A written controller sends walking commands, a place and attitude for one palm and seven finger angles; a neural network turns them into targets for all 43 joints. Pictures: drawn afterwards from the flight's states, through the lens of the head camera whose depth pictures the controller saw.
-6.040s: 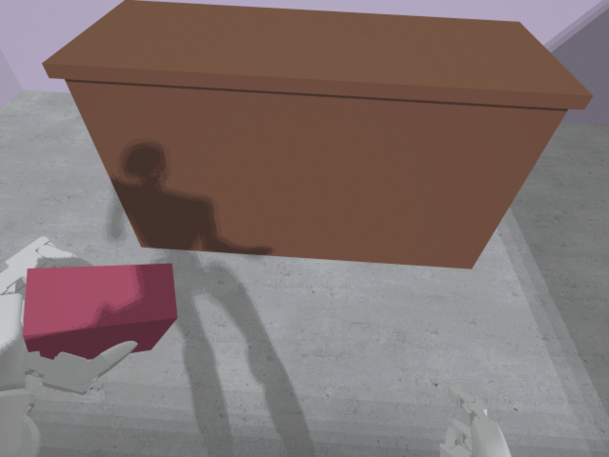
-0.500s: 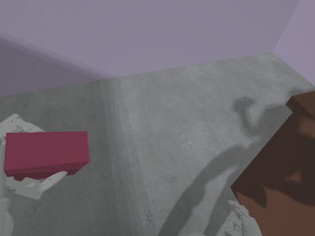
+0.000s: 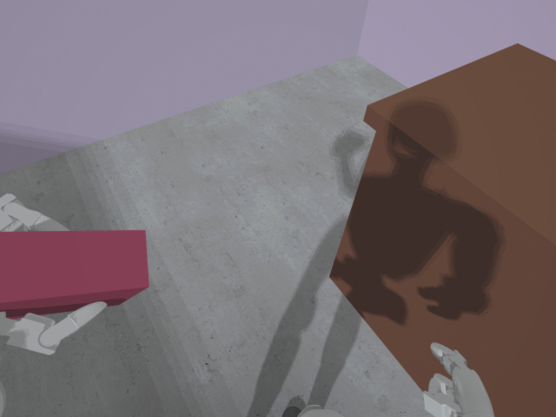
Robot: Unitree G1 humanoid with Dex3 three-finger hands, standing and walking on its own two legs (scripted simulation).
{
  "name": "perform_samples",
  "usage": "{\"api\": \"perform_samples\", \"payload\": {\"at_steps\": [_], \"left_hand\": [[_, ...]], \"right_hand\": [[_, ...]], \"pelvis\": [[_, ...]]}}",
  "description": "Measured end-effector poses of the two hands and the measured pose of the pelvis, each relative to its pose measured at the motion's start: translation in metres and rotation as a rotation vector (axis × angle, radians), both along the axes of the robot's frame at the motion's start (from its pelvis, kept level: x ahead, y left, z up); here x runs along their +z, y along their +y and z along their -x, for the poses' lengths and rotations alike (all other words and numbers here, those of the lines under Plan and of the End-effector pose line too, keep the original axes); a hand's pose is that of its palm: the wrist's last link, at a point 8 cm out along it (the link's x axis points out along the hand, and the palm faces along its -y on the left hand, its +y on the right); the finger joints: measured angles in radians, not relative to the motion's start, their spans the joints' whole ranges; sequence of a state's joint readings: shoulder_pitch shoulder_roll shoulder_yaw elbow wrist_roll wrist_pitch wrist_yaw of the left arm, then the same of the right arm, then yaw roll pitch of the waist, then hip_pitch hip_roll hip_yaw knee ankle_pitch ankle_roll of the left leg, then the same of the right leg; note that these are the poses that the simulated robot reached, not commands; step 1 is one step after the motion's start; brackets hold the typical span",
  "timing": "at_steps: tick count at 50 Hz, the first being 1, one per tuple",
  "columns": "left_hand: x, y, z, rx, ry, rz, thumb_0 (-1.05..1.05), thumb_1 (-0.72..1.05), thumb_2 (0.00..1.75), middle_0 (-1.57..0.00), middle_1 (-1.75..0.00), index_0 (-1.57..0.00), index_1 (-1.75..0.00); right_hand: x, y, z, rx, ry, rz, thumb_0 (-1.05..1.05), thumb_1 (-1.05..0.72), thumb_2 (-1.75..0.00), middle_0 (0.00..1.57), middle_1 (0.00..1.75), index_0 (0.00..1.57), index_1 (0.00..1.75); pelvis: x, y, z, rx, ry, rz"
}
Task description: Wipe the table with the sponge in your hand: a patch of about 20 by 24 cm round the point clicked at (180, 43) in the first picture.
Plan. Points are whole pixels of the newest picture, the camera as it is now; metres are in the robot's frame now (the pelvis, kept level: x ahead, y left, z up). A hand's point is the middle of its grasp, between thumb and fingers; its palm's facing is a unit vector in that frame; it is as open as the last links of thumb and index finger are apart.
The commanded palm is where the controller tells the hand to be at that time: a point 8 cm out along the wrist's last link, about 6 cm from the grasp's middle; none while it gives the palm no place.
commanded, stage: turn to face it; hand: left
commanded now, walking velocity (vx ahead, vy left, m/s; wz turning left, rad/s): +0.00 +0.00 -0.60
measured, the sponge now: (90, 275) +0.22 +0.22 +0.16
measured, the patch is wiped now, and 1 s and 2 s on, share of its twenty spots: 0.00 0.00 0.00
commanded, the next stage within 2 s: none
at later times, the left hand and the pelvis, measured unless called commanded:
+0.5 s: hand (223, 292) +0.21 +0.08 +0.18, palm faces +0.03 -0.82 -0.57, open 9.8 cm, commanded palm +0.17 +0.15 +0.19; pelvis -0.08 -0.07 +0.01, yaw -19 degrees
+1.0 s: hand (341, 355) +0.17 -0.03 +0.17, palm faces -0.16 -0.86 -0.49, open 9.8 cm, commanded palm +0.13 +0.05 +0.19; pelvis -0.16 -0.09 -0.01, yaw -36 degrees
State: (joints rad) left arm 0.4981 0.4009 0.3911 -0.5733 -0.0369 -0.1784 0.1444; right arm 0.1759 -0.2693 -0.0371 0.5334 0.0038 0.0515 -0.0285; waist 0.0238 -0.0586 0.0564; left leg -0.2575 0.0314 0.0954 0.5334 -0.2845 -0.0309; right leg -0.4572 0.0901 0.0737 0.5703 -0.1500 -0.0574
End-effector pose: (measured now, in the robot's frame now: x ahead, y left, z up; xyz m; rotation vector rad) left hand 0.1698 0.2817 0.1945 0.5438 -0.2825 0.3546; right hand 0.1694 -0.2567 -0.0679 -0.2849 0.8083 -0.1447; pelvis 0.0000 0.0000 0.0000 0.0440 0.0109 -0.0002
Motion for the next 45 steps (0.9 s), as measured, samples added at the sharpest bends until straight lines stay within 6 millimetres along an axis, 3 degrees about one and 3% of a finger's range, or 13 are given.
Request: {"api": "perform_samples", "payload": {"at_steps": [5, 11, 16, 20, 25, 30, 34, 39, 45], "left_hand": [[-0.005, -0.014, -0.002, -0.019, 0.006, 0.024, 0.00, -0.47, 0.99, -0.78, -1.34, -0.78, -1.33], [-0.002, -0.065, -0.014, -0.121, 0.030, -0.011, 0.00, -0.47, 0.99, -0.78, -1.34, -0.78, -1.34], [-0.005, -0.116, -0.026, -0.233, 0.047, -0.068, 0.00, -0.47, 0.99, -0.78, -1.34, -0.77, -1.34], [-0.002, -0.142, -0.023, -0.318, 0.109, -0.087, 0.00, -0.47, 0.99, -0.78, -1.34, -0.77, -1.34], [0.009, -0.158, -0.017, -0.388, 0.104, -0.118, 0.00, -0.47, 0.99, -0.78, -1.34, -0.77, -1.34], [0.008, -0.160, -0.012, -0.405, 0.058, -0.071, 0.00, -0.47, 0.99, -0.77, -1.34, -0.77, -1.34], [-0.001, -0.163, -0.007, -0.440, 0.025, -0.007, 0.00, -0.47, 0.99, -0.77, -1.34, -0.77, -1.34], [-0.004, -0.173, -0.001, -0.472, 0.020, -0.003, 0.00, -0.47, 0.99, -0.77, -1.34, -0.77, -1.34], [-0.003, -0.215, 0.007, -0.530, 0.026, -0.030, 0.00, -0.47, 0.99, -0.77, -1.34, -0.77, -1.34]], "right_hand": [[0.002, 0.009, 0.023, -0.034, -0.057, -0.070, 0.01, -0.90, -0.90, 0.20, 0.30, 0.20, 0.30], [-0.018, 0.011, 0.057, -0.054, -0.068, -0.201, 0.01, -0.90, -0.90, 0.20, 0.30, 0.20, 0.30], [-0.046, -0.021, 0.097, -0.126, -0.004, -0.235, 0.01, -0.90, -0.90, 0.20, 0.30, 0.20, 0.30], [-0.044, -0.055, 0.137, -0.245, 0.065, -0.192, 0.01, -0.90, -0.90, 0.20, 0.30, 0.20, 0.30], [-0.029, -0.091, 0.180, -0.357, 0.090, -0.114, 0.01, -0.90, -0.90, 0.20, 0.30, 0.20, 0.30], [-0.011, -0.109, 0.207, -0.410, 0.070, -0.050, 0.01, -0.90, -0.90, 0.20, 0.30, 0.20, 0.30], [0.000, -0.110, 0.220, -0.427, 0.023, -0.014, 0.01, -0.91, -0.90, 0.20, 0.30, 0.20, 0.30], [0.003, -0.095, 0.232, -0.457, -0.063, -0.051, 0.01, -0.90, -0.90, 0.20, 0.30, 0.20, 0.30], [-0.018, -0.079, 0.257, -0.466, -0.119, -0.174, 0.01, -0.90, -0.90, 0.20, 0.30, 0.20, 0.30]], "pelvis": [[0.003, -0.007, 0.014, -0.061, -0.025, 0.024], [0.000, -0.032, 0.030, -0.154, -0.018, 0.056], [-0.009, -0.056, 0.052, -0.199, -0.024, 0.055], [-0.001, -0.063, 0.065, -0.263, -0.013, 0.027], [0.006, -0.069, 0.076, -0.325, 0.004, 0.006], [0.007, -0.069, 0.087, -0.376, 0.015, -0.001], [0.003, -0.064, 0.098, -0.412, 0.016, 0.003], [0.002, -0.064, 0.113, -0.484, -0.011, 0.015], [-0.003, -0.079, 0.133, -0.574, -0.018, 0.052]]}}
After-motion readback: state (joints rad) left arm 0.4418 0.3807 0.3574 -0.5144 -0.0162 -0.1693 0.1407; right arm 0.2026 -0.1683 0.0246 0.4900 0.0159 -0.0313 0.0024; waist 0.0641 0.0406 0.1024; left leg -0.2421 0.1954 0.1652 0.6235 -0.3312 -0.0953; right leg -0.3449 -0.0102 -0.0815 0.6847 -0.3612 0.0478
